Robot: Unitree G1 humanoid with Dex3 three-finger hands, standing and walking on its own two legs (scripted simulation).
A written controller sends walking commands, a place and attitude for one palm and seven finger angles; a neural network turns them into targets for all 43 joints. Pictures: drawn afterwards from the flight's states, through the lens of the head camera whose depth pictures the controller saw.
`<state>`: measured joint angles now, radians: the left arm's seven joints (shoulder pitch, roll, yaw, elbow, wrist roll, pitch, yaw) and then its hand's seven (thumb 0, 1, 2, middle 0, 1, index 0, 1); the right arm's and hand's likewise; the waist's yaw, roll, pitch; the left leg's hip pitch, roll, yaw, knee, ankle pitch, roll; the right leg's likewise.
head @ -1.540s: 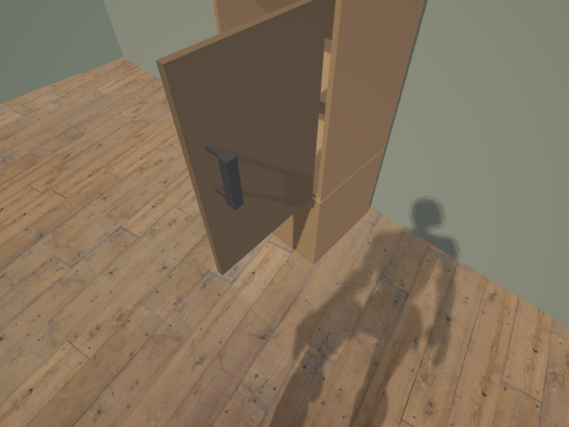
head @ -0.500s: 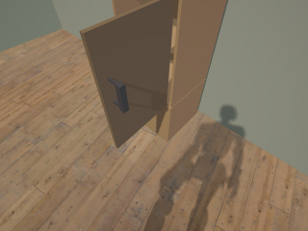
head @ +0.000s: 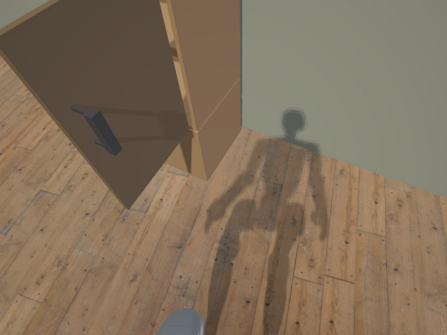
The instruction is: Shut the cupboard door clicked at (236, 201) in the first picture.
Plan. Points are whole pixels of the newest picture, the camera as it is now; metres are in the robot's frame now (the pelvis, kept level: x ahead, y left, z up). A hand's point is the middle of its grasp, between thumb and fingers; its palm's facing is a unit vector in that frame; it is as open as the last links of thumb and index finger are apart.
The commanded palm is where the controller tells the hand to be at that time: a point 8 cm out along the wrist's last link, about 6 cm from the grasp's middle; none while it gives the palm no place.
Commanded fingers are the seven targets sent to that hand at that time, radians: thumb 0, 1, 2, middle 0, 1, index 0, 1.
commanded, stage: walk to a spot facing it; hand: left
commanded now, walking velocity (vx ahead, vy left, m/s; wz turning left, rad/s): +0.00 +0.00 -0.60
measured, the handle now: (96, 130) +0.50 +0.33 +0.03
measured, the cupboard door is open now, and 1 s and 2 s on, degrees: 91 91 91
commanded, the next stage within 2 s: turn to face it in 1.86 s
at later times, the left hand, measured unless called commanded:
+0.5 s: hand (139, 316) +0.16 +0.20 -0.16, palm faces -0.24 -0.95 -0.22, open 7.4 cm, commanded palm none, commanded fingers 0.00 0.90 0.90 -0.20 -0.30 -0.20 -0.30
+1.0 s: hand (194, 286) +0.22 +0.10 -0.17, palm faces -0.53 -0.83 -0.18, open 7.4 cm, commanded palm none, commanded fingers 0.00 0.90 0.90 -0.20 -0.30 -0.20 -0.30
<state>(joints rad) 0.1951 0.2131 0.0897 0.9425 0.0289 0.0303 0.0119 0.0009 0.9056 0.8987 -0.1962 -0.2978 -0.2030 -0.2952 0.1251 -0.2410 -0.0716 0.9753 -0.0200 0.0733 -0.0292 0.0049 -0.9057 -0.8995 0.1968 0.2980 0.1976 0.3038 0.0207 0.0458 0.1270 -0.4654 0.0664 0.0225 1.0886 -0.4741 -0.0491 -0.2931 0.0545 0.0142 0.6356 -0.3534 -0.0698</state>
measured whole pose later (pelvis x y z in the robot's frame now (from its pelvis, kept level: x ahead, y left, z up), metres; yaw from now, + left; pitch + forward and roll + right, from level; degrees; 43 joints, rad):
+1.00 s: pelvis +0.08 -0.04 +0.00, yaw -35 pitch +2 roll -1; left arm 0.27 0.20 0.08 0.96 0.02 0.02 -0.03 0.00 0.90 0.90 -0.20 -0.30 -0.21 -0.30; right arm 0.23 -0.22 -0.04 0.89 -0.03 -0.03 0.00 0.00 -0.91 -0.90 0.20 0.30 0.20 0.30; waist 0.00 -0.01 0.03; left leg -0.31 0.06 0.08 0.57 -0.32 -0.02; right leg -0.30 0.06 0.09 0.70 -0.44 -0.04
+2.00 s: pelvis +0.36 -0.43 -0.01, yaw -54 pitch +0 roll +1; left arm 0.49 0.10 0.02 1.19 0.01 -0.05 0.01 0.01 0.91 0.90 -0.20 -0.30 -0.20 -0.30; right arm 0.09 -0.14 -0.02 0.99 -0.03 -0.06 0.00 0.00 -0.91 -0.90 0.20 0.30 0.20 0.30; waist 0.04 -0.02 0.06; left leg -0.38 0.01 0.15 0.65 -0.25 0.09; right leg -0.20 0.04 -0.05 1.11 -0.47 -0.05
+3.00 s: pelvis +0.44 -0.63 +0.01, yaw -19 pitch +2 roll +0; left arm 0.16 0.26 0.07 0.88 0.01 0.04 0.01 0.00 0.91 0.90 -0.19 -0.30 -0.20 -0.29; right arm 0.15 -0.24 -0.06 0.90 -0.03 0.06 0.02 0.00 -0.90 -0.90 0.20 0.30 0.20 0.30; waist -0.01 0.03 0.09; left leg -0.35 0.02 -0.05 0.56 -0.25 -0.02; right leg -0.39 -0.05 -0.03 0.75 -0.39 0.08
